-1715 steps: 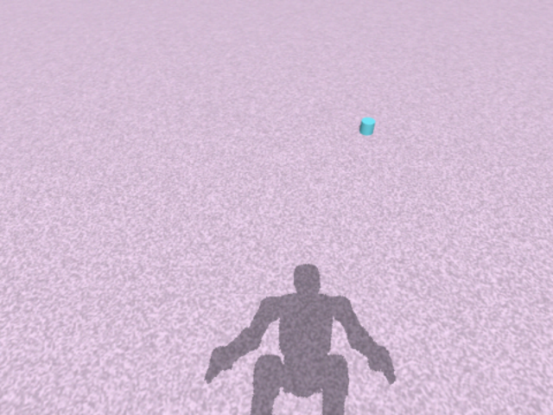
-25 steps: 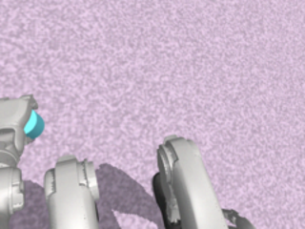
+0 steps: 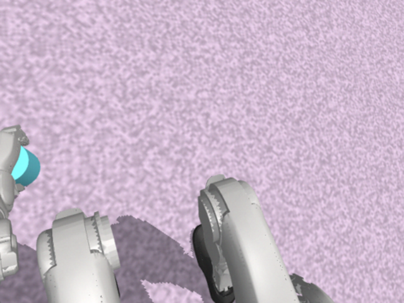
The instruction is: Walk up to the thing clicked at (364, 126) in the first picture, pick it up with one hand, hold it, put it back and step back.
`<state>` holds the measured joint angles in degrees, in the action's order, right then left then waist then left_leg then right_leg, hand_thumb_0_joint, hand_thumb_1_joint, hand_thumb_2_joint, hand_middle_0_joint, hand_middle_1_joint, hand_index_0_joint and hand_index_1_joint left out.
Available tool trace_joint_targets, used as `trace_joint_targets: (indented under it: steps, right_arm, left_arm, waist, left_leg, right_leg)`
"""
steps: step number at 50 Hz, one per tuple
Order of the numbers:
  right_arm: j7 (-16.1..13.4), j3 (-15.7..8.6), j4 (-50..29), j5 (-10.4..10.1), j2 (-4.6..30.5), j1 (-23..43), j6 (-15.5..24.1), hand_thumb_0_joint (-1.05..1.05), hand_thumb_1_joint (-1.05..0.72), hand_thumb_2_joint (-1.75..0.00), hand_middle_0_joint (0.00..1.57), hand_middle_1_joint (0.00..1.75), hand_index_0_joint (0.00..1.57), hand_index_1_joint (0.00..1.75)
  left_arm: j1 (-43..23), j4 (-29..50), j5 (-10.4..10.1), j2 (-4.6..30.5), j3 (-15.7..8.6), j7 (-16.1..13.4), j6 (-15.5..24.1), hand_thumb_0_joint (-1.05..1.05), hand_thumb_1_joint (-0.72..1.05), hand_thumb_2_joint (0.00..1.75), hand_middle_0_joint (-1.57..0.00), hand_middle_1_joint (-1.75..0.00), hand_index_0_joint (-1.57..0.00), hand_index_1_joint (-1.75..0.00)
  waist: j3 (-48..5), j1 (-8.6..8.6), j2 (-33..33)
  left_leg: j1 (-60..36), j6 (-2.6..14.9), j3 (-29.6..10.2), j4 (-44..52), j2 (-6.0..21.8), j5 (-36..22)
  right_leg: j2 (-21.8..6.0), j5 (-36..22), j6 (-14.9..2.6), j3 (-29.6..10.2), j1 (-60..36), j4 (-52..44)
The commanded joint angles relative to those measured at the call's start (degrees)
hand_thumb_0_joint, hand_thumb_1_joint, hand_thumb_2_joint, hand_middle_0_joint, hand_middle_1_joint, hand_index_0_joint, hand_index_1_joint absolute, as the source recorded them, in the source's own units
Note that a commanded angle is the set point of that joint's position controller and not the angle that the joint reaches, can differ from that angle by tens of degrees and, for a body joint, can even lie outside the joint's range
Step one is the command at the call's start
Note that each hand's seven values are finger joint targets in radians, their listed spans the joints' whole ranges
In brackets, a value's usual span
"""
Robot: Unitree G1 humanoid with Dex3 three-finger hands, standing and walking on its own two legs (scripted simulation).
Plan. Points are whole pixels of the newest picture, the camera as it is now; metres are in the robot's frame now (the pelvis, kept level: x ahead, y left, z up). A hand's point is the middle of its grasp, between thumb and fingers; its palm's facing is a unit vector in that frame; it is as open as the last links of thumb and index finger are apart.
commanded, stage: rest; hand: left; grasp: from above
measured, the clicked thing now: (10, 165) +0.42 +0.30 -0.26
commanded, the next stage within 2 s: open in 0.16 s
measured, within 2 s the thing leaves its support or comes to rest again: neither
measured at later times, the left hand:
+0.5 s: hand (7, 170) +0.41 +0.30 -0.23, palm faces -0.46 -0.14 -0.88, open 11.3 cm
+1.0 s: hand (3, 166) +0.42 +0.30 -0.23, palm faces -0.45 -0.14 -0.88, open 13.7 cm
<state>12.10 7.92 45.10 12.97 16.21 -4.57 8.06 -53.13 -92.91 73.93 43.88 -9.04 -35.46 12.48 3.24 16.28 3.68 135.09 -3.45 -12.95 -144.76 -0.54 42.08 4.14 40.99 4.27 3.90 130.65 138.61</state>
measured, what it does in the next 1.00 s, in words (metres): stands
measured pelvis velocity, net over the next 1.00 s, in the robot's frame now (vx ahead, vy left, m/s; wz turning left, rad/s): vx -0.01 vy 0.01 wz -0.05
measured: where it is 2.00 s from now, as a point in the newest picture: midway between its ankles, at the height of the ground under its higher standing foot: (166, 298)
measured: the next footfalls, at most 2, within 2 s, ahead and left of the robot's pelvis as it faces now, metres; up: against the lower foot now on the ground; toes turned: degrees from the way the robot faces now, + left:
none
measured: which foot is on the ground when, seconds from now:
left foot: down 0.00-1.00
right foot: down 0.00-1.00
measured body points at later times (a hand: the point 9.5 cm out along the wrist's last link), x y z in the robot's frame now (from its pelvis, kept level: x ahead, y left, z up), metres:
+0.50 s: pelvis -0.01 +0.01 +0.00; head +0.25 +0.11 +0.36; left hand +0.43 +0.30 -0.18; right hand +0.05 -0.26 -0.08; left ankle +0.06 +0.14 -0.27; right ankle +0.09 -0.13 -0.27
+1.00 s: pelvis -0.01 +0.01 +0.00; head +0.25 +0.12 +0.35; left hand +0.44 +0.31 -0.18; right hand +0.05 -0.25 -0.08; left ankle +0.06 +0.14 -0.27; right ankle +0.09 -0.13 -0.27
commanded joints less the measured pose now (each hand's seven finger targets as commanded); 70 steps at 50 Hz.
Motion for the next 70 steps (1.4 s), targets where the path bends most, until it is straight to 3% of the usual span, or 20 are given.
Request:
trace_joint_targets:
  steps: [1, 12, 13, 16, 17, 19, 21, 23, 24, 33, 38, 46, 47, 52, 56, 59, 61, 63, 68, 70]
  right_arm:
    - [0.0, -4.5, 0.0, 0.2, 16.1, -12.1, 0.6, 0.00, -0.89, -0.89, 0.20, 0.30, 0.20, 0.30]
    - [0.5, -3.2, -0.7, 0.7, 17.6, -10.7, 2.0, 0.00, -0.90, -0.90, 0.20, 0.30, 0.20, 0.30]
    - [0.7, -2.9, -0.8, 1.0, 17.4, -10.3, 2.3, 0.00, -0.90, -0.90, 0.20, 0.30, 0.20, 0.30]
    - [0.7, -2.7, -1.0, 1.0, 18.2, -10.4, 2.5, 0.00, -0.89, -0.89, 0.20, 0.30, 0.20, 0.30]
    - [0.8, -2.7, -1.0, 0.9, 17.8, -9.6, 2.6, 0.00, -0.89, -0.89, 0.20, 0.30, 0.20, 0.30]
    - [1.3, -2.3, -1.0, 1.5, 18.2, -10.3, 3.2, 0.00, -0.89, -0.89, 0.20, 0.30, 0.20, 0.30]
    - [1.3, -2.4, -0.9, 1.2, 18.3, -10.0, 3.3, 0.00, -0.89, -0.89, 0.20, 0.30, 0.20, 0.30]
    - [1.3, -2.1, -1.2, 1.1, 18.1, -9.7, 3.4, 0.00, -0.89, -0.89, 0.20, 0.30, 0.20, 0.30]
    - [1.6, -2.0, -0.9, 1.7, 18.2, -10.3, 3.7, 0.00, -0.89, -0.89, 0.20, 0.30, 0.20, 0.30]
    - [3.0, -2.0, -0.7, 1.8, 18.9, -9.9, 5.1, 0.00, -0.89, -0.90, 0.20, 0.30, 0.20, 0.30]
    - [3.5, -1.8, -0.7, 1.6, 19.2, -10.1, 5.6, 0.00, -0.89, -0.90, 0.20, 0.30, 0.20, 0.30]
    - [4.0, -1.8, -1.0, 1.3, 19.2, -10.3, 5.6, 0.00, -0.89, -0.90, 0.20, 0.30, 0.20, 0.30]
    - [3.9, -1.8, -0.7, 0.9, 19.1, -10.1, 5.5, 0.00, -0.89, -0.90, 0.20, 0.30, 0.20, 0.30]
    - [4.0, -2.0, -1.5, 0.9, 19.4, -10.4, 5.7, 0.00, -0.89, -0.90, 0.20, 0.30, 0.20, 0.30]
    - [3.9, -2.1, -1.3, 0.7, 19.2, -10.5, 5.5, 0.00, -0.89, -0.90, 0.20, 0.30, 0.20, 0.30]
    - [4.1, -2.1, -1.8, 0.9, 19.6, -10.6, 5.8, 0.00, -0.89, -0.90, 0.20, 0.30, 0.20, 0.30]
    - [3.7, -2.1, -1.4, 0.5, 19.4, -10.7, 5.3, 0.00, -0.89, -0.90, 0.20, 0.30, 0.20, 0.30]
    - [3.9, -1.9, -1.8, 1.2, 19.5, -10.4, 5.6, 0.00, -0.89, -0.90, 0.20, 0.30, 0.20, 0.30]
    - [3.6, -2.0, -1.4, 0.8, 19.3, -10.6, 5.3, 0.00, -0.89, -0.90, 0.20, 0.30, 0.20, 0.30]
    - [3.8, -1.7, -1.3, 1.2, 19.1, -10.7, 5.4, 0.00, -0.89, -0.90, 0.20, 0.30, 0.20, 0.30]
  left_arm:
    - [-16.8, 4.9, -1.2, 14.4, -0.7, -3.5, -0.3, 0.00, 0.49, 1.06, -0.83, -0.99, -0.85, -0.96]
    - [-16.8, -0.6, -0.9, 15.4, 0.6, -4.3, 0.1, 0.00, 0.47, 1.01, -0.81, -0.97, -0.84, -0.95]
    - [-17.6, -2.1, -0.7, 14.6, 2.0, -4.2, 0.2, 0.00, 0.47, 0.98, -0.80, -0.97, -0.83, -0.94]
    - [-18.2, 0.1, -0.6, 16.8, 0.6, -4.8, 0.4, 0.00, 0.23, 0.94, -0.56, -0.96, -0.59, -0.93]
    - [-17.3, -1.1, -0.6, 15.8, 1.7, -4.7, 0.3, 0.00, 0.15, 0.92, -0.48, -0.94, -0.51, -0.92]
    - [-19.1, -2.0, -0.1, 15.0, 2.6, -4.8, 0.6, 0.00, -0.01, 0.88, -0.37, -0.95, -0.40, -0.92]
    - [-18.8, -0.9, -0.2, 16.8, 1.5, -5.3, 0.7, 0.00, -0.16, 0.88, -0.32, -0.95, -0.35, -0.92]
    - [-18.7, -0.8, -0.6, 16.6, 1.8, -5.8, 0.8, 0.00, -0.24, 0.89, -0.27, -0.97, -0.29, -0.94]
    - [-18.8, -1.3, -0.1, 15.9, 2.2, -5.9, 0.7, 0.00, -0.26, 0.91, -0.25, -0.97, -0.28, -0.95]
    - [-19.0, -2.2, -0.4, 15.9, 2.5, -6.3, -0.8, 0.00, -0.44, 1.01, -0.12, -1.07, -0.14, -1.05]
    - [-18.3, -0.3, -1.9, 16.8, 1.6, -5.8, -1.2, 0.00, -0.48, 1.00, -0.08, -1.09, -0.10, -1.06]
    - [-17.3, -0.7, -2.6, 15.2, 2.8, -4.1, -1.4, 0.00, -0.50, 0.99, -0.07, -1.07, -0.08, -1.05]
    - [-17.5, 0.3, -2.9, 15.5, 2.8, -4.0, -1.2, 0.00, -0.50, 0.97, -0.06, -1.07, -0.08, -1.05]
    - [-16.9, -1.0, -2.7, 14.6, 3.3, -3.1, -0.9, 0.00, -0.50, 0.95, -0.06, -1.06, -0.08, -1.04]
    - [-16.3, 0.2, -2.8, 15.0, 2.7, -3.1, -0.2, 0.00, -0.50, 0.96, -0.06, -1.06, -0.08, -1.04]
    - [-17.4, -0.2, -2.0, 14.8, 3.5, -2.8, 0.0, 0.00, -0.49, 0.95, -0.06, -1.06, -0.08, -1.04]
    - [-17.6, 1.7, -2.4, 16.2, 2.1, -3.5, 0.5, 0.00, -0.50, 0.96, -0.06, -1.06, -0.08, -1.04]
    - [-16.7, -1.0, -1.7, 15.7, 2.7, -3.5, 0.4, 0.00, -0.48, 0.95, -0.06, -1.07, -0.08, -1.04]
    - [-17.3, 2.3, -1.8, 16.9, 1.5, -4.4, 0.7, 0.00, -0.48, 0.95, -0.06, -1.06, -0.08, -1.04]
    - [-17.2, -0.3, -1.6, 15.3, 3.1, -4.3, 0.3, 0.00, -0.48, 0.95, -0.06, -1.07, -0.08, -1.05]
  waist:
    - [-39.0, 1.51, -21.2]
    - [-36.5, 2.31, -20.7]
    - [-35.5, 3.09, -20.8]
    - [-36.5, 2.25, -21.4]
    - [-36.3, 2.28, -21.9]
    - [-34.1, 4.43, -20.5]
    - [-35.2, 2.87, -21.3]
    - [-35.0, 2.75, -22.3]
    - [-35.2, 3.98, -21.5]
    - [-34.6, 3.79, -24.0]
    - [-36.8, 2.71, -23.7]
    - [-35.7, 3.58, -24.1]
    - [-35.9, 2.56, -24.5]
    - [-34.5, 3.80, -23.0]
    - [-35.8, 2.76, -23.9]
    - [-34.4, 4.29, -23.1]
    - [-36.3, 2.69, -24.5]
    - [-34.6, 4.06, -22.6]
    - [-37.4, 2.22, -25.2]
    - [-36.0, 3.78, -23.6]
  left_leg:
    - [-26.7, 4.64, 8.4, 13.1, 1.3, -14.1]
    - [-26.9, 4.47, 7.5, 13.4, 1.3, -11.4]
    - [-26.5, 4.41, 7.2, 13.4, 1.4, -10.5]
    - [-26.8, 4.36, 7.0, 13.9, 1.3, -11.4]
    - [-27.2, 4.25, 7.0, 13.7, 1.5, -11.4]
    - [-26.1, 4.37, 6.8, 13.2, 1.5, -10.8]
    - [-26.3, 4.33, 6.9, 13.5, 1.5, -10.9]
    - [-26.2, 4.28, 6.7, 13.8, 1.7, -10.8]
    - [-27.2, 4.36, 6.9, 13.2, 1.7, -11.2]
    - [-28.4, 3.79, 6.2, 14.0, 1.8, -10.8]
    - [-28.2, 3.96, 6.1, 14.3, 1.8, -12.4]
    - [-28.6, 3.71, 5.6, 14.6, 1.9, -12.8]
    - [-28.9, 3.54, 5.4, 15.4, 1.9, -12.7]
    - [-28.2, 3.82, 5.7, 14.4, 1.9, -12.6]
    - [-29.6, 3.54, 5.4, 15.3, 1.9, -13.3]
    - [-29.0, 3.74, 5.6, 14.4, 1.9, -13.2]
    - [-29.3, 3.60, 5.6, 14.9, 1.8, -14.0]
    - [-28.5, 3.90, 5.9, 14.1, 1.9, -12.4]
    - [-29.8, 3.53, 5.9, 15.1, 1.9, -14.0]
    - [-28.8, 3.82, 6.0, 14.0, 2.0, -13.5]
  right_leg:
    - [1.0, -18.1, -5.23, 8.1, -21.2, -13.1]
    - [1.2, -15.1, -5.36, 9.2, -20.1, -13.1]
    - [1.4, -14.4, -5.43, 9.4, -19.2, -12.9]
    - [1.4, -15.1, -5.38, 9.7, -20.3, -13.3]
    - [1.5, -15.1, -5.55, 9.4, -19.9, -12.9]
    - [1.4, -15.0, -5.25, 10.0, -19.4, -12.7]
    - [1.6, -14.9, -5.39, 9.7, -19.9, -13.1]
    - [1.8, -14.7, -5.48, 9.5, -20.1, -13.2]
    - [1.8, -15.5, -5.24, 9.5, -20.7, -13.3]
    - [1.6, -15.0, -5.50, 10.5, -18.9, -12.4]
    - [2.0, -16.3, -5.40, 10.2, -21.3, -13.3]
    - [1.9, -16.6, -5.59, 10.4, -20.7, -12.6]
    - [1.9, -16.3, -5.74, 10.5, -20.3, -12.6]
    - [1.8, -16.5, -5.46, 10.4, -20.5, -13.0]
    - [1.8, -16.6, -5.65, 10.6, -20.8, -13.0]
    - [1.7, -17.0, -5.45, 10.6, -20.7, -12.9]
    - [1.7, -17.4, -5.51, 10.5, -21.3, -13.2]
    - [1.7, -16.4, -5.31, 10.5, -21.0, -13.4]
    - [1.8, -17.2, -5.73, 10.3, -21.8, -13.1]
    - [1.9, -17.5, -5.44, 10.3, -21.7, -13.0]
